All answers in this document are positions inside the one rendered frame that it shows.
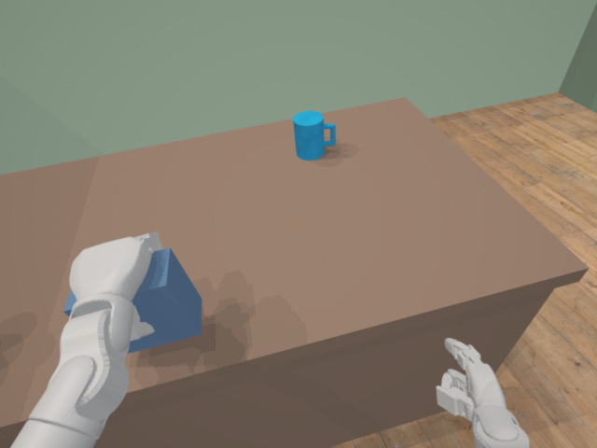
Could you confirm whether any table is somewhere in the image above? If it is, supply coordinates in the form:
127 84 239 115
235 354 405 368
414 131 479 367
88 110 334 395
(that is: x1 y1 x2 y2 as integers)
0 97 589 448

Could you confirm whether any right robot forearm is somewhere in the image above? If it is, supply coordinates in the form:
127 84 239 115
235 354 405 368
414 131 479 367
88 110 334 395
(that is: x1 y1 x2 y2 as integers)
472 404 530 448

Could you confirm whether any left robot forearm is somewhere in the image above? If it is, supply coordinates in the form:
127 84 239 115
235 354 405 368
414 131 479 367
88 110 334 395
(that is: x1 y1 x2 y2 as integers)
10 293 134 448

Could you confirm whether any robot left hand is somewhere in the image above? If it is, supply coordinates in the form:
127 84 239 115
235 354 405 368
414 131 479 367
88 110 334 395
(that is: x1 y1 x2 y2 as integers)
69 231 164 342

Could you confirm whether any sponge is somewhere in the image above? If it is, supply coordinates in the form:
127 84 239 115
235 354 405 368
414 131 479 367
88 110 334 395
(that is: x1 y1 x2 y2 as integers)
63 247 201 354

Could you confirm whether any robot right hand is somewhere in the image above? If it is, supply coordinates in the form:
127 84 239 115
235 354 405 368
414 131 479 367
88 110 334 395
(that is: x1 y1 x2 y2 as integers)
437 338 507 422

